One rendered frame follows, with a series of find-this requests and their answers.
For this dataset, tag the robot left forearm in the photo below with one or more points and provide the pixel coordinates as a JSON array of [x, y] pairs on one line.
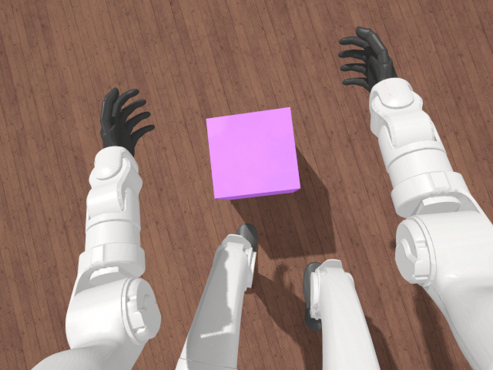
[[113, 228]]

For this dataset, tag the right robot shin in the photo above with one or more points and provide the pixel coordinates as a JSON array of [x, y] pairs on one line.
[[327, 263]]

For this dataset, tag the right robot upper arm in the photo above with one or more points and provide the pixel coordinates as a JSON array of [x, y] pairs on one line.
[[451, 256]]

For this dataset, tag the robot shin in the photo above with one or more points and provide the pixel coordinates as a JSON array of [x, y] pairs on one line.
[[235, 239], [327, 263]]

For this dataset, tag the robot right hand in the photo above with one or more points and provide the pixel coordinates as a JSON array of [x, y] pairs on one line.
[[379, 65]]

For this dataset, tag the robot right forearm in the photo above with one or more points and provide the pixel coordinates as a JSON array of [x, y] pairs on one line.
[[421, 175]]

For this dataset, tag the carton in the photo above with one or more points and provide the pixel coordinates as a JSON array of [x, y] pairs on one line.
[[253, 154]]

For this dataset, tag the left robot shin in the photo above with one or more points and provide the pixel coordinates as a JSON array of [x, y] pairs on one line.
[[235, 239]]

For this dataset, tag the left robot upper arm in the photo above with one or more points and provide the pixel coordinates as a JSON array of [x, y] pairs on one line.
[[108, 327]]

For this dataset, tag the robot left hand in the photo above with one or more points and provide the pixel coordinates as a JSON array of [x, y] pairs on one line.
[[115, 129]]

